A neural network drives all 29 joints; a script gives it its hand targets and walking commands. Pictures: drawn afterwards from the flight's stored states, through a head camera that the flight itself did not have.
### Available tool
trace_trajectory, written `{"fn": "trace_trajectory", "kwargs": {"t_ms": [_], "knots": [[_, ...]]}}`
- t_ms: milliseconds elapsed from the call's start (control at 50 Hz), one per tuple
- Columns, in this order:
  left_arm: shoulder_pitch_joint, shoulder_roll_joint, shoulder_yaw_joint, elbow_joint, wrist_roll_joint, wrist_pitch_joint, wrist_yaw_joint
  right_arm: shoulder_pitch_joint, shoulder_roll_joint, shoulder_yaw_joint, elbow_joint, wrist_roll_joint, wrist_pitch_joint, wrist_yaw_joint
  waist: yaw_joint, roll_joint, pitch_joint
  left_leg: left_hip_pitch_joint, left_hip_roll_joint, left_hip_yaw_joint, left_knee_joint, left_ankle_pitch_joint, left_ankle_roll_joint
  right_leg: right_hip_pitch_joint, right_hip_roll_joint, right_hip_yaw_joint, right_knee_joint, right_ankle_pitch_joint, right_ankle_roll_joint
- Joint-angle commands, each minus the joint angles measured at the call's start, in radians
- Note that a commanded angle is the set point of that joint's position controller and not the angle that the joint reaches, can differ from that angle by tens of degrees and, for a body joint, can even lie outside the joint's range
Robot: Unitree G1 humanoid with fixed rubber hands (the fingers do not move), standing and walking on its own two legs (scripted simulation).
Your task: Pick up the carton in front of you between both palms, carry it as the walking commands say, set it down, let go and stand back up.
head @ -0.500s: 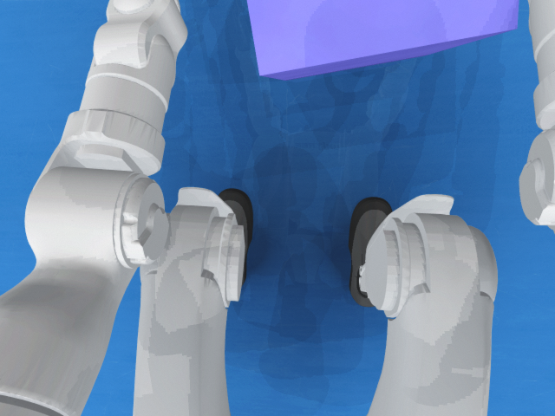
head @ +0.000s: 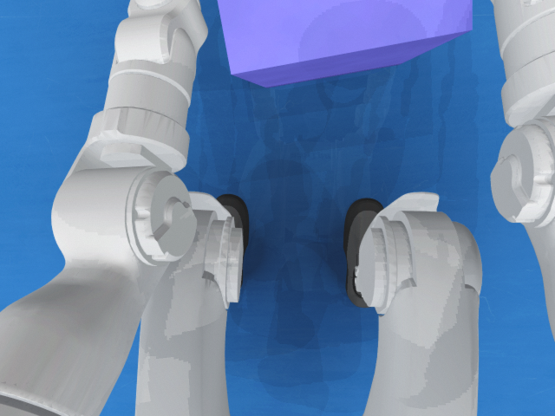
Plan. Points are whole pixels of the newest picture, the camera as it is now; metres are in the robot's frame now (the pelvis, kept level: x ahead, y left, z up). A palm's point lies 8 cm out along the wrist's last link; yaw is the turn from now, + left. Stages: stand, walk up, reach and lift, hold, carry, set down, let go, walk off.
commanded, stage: reach and lift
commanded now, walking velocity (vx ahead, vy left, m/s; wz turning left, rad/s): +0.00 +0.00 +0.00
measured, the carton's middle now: out of the picture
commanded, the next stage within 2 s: none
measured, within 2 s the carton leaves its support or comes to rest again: leaves its support in 0.16 s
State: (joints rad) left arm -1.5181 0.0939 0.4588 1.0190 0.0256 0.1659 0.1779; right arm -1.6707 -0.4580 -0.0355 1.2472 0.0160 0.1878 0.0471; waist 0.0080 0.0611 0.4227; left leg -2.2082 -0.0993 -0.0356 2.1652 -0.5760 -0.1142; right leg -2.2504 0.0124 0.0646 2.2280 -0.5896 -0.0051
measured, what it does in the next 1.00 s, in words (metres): rises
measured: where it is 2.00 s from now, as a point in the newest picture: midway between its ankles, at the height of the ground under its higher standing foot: (293, 266)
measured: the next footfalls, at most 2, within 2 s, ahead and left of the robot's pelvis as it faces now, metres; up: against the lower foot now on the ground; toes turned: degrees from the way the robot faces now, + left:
none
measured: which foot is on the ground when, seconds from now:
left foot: down 0.00-1.00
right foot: down 0.00-1.00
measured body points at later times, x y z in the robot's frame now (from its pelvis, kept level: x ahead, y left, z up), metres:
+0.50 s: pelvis +0.00 +0.01 +0.06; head +0.29 -0.06 +0.39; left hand +0.53 +0.09 -0.02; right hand +0.53 -0.22 -0.03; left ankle +0.13 +0.14 -0.34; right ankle +0.10 -0.12 -0.34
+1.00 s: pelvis +0.02 +0.02 +0.17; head +0.25 -0.04 +0.55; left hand +0.50 +0.10 +0.12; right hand +0.49 -0.20 +0.11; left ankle +0.13 +0.14 -0.34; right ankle +0.10 -0.12 -0.34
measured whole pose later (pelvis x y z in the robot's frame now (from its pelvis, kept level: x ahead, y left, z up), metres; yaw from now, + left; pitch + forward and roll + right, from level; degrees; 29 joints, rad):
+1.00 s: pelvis +0.02 +0.02 +0.17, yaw -6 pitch +41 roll +2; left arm -0.89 -0.13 0.53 0.55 0.18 0.36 0.12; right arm -0.98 -0.07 -0.34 0.72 -0.22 0.42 0.01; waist 0.02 0.04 -0.19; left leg -1.80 -0.12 -0.09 1.60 -0.51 -0.08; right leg -1.83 0.10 0.12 1.61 -0.48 0.05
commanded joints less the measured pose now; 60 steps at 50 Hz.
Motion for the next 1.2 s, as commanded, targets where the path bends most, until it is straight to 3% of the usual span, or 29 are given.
{"fn": "trace_trajectory", "kwargs": {"t_ms": [0,60,160,220,280,340,420,480,560,660,800,920,1180], "knots": [[-0.439,-0.819,-0.262,-0.123,-0.057,0.014,-0.251,-0.324,0.927,0.097,-0.205,0.046,-0.005,0.249,-0.008,-0.091,-1.058,0.436,-0.062,0.158,-0.093,0.298,0.067,0.502,0.065,-0.063,-0.201,0.34,-0.011],[-0.466,-0.885,-0.316,-0.167,-0.105,0.019,-0.256,-0.33,0.982,0.128,-0.273,0.066,0.003,0.244,-0.028,-0.086,-1.172,0.421,-0.069,0.165,-0.086,0.344,0.07,0.581,0.069,-0.059,-0.194,0.427,-0.017],[-0.493,-0.982,-0.445,-0.282,-0.183,0.03,-0.242,-0.381,1.071,0.232,-0.486,0.134,0.009,0.211,-0.056,-0.133,-1.532,0.457,-0.075,0.177,-0.086,0.457,0.065,0.849,0.075,-0.07,-0.191,0.658,-0.003],[-0.513,-1.022,-0.519,-0.373,-0.2,0.054,-0.233,-0.393,1.133,0.279,-0.615,0.155,0.033,0.184,-0.053,-0.178,-1.785,0.488,-0.084,0.185,-0.122,0.485,0.053,1.039,0.087,-0.086,-0.214,0.751,0.012],[-0.503,-1.035,-0.564,-0.458,-0.176,0.08,-0.227,-0.336,1.214,0.287,-0.653,0.138,0.069,0.163,-0.033,-0.212,-1.889,0.508,-0.091,0.19,-0.172,0.449,0.054,1.095,0.104,-0.114,-0.257,0.714,0.032],[-0.461,-1.045,-0.536,-0.456,-0.121,0.11,-0.234,-0.238,1.277,0.242,-0.567,0.082,0.11,0.161,-0.012,-0.2,-1.745,0.491,-0.095,0.192,-0.238,0.333,0.059,0.949,0.116,-0.132,-0.336,0.526,0.04],[-0.379,-1.048,-0.373,-0.321,0.017,0.154,-0.252,-0.162,1.299,0.103,-0.391,-0.026,0.148,0.19,0.029,-0.175,-1.427,0.469,-0.092,0.178,-0.34,0.142,0.08,0.677,0.125,-0.136,-0.452,0.211,0.028],[-0.362,-1.056,-0.31,-0.287,0.075,0.173,-0.264,-0.154,1.292,0.012,-0.346,-0.088,0.157,0.206,0.028,-0.159,-1.391,0.495,-0.091,0.168,-0.405,0.11,0.082,0.648,0.132,-0.138,-0.509,0.142,0.017],[-0.357,-1.085,-0.3,-0.278,0.094,0.181,-0.282,-0.155,1.293,-0.046,-0.339,-0.136,0.157,0.213,0.001,-0.131,-1.431,0.548,-0.092,0.158,-0.472,0.108,0.073,0.685,0.135,-0.138,-0.567,0.139,0.011],[-0.333,-1.147,-0.358,-0.301,0.072,0.196,-0.301,-0.143,1.338,-0.027,-0.385,-0.138,0.163,0.218,-0.023,-0.102,-1.546,0.64,-0.096,0.159,-0.544,0.136,0.062,0.795,0.139,-0.147,-0.626,0.189,0.012],[-0.228,-1.218,-0.484,-0.361,0.019,0.213,-0.326,-0.065,1.439,0.099,-0.501,-0.079,0.182,0.215,-0.017,-0.114,-1.686,0.766,-0.097,0.155,-0.628,0.237,0.057,0.994,0.145,-0.151,-0.7,0.317,0.029],[-0.096,-1.252,-0.556,-0.373,-0.008,0.212,-0.343,0.044,1.501,0.179,-0.562,-0.046,0.185,0.199,-0.01,-0.131,-1.648,0.831,-0.096,0.134,-0.708,0.275,0.058,1.112,0.149,-0.133,-0.781,0.372,0.039],[0.186,-1.275,-0.576,-0.32,0.025,0.182,-0.353,0.29,1.557,0.187,-0.573,-0.076,0.149,0.173,-0.006,-0.103,-1.418,1.045,-0.084,0.073,-0.944,0.276,0.069,1.301,0.147,-0.081,-1.016,0.362,0.03]]}}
